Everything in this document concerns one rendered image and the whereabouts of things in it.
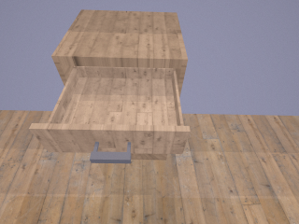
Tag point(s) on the cabinet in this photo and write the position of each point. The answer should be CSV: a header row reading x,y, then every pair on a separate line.
x,y
118,38

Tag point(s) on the handle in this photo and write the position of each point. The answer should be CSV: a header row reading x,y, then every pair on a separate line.
x,y
110,156

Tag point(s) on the drawer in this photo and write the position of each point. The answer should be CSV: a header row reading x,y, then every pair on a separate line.
x,y
116,106

